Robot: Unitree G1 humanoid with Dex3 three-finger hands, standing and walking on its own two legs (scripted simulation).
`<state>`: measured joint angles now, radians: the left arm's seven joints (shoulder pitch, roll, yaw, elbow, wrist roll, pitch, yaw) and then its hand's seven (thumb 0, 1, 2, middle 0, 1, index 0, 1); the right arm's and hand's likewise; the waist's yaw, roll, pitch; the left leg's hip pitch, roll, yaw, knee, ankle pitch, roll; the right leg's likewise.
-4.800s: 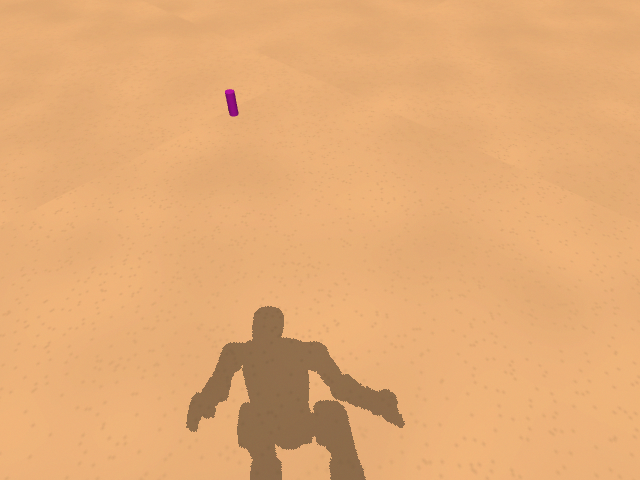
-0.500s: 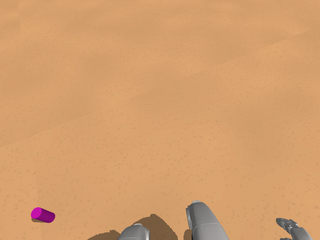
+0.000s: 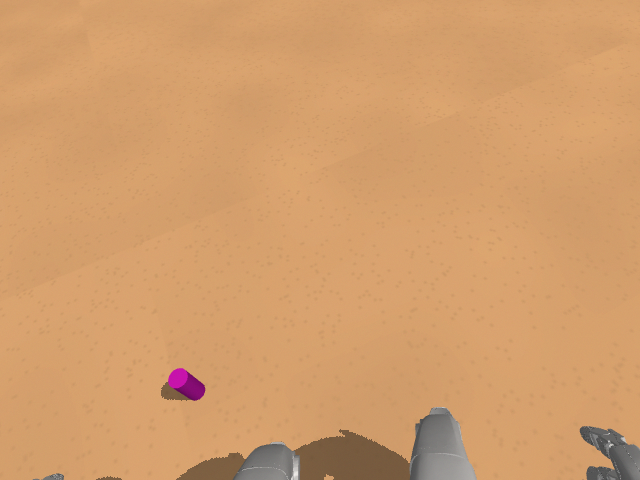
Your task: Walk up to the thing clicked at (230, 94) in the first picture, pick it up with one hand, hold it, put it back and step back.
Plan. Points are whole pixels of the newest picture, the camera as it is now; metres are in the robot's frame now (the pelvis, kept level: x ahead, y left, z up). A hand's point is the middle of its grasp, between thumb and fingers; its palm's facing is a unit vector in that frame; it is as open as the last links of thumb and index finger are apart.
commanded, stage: walk up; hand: left
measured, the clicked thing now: (187, 385) +0.40 +0.46 -0.64
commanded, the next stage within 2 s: none
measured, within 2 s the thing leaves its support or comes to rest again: neither
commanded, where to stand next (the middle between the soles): -0.04 +0.29 m, yaw -9 degrees
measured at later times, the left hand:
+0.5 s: hand out of the picture -0.03 +0.50 -0.08, palm faces -0.07 -0.81 -0.58, open 7.3 cm
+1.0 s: hand out of the picture -0.07 +0.64 -0.12, palm faces -0.22 -0.90 -0.38, open 7.3 cm
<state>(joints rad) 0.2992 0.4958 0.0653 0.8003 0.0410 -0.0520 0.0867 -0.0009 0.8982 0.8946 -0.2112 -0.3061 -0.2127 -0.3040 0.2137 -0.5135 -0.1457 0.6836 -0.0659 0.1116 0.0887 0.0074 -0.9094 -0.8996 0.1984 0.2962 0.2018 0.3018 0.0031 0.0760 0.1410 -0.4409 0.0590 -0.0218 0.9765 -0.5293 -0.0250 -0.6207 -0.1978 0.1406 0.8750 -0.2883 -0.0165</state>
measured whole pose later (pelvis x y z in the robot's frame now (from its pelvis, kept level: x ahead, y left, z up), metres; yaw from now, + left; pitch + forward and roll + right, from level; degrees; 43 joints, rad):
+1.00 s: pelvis -0.16 +0.37 +0.04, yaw -10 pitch -2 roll -1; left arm 0.28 0.42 0.07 0.96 0.03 0.01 -0.02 0.00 0.91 0.90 -0.20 -0.30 -0.20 -0.30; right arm 0.31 -0.39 -0.05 0.87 -0.02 -0.05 0.00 0.01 -0.90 -0.90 0.21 0.30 0.21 0.30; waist -0.02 -0.02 0.10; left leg -0.33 0.04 0.12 0.74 -0.39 0.05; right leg -0.42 0.04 0.11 1.04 -0.48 -0.03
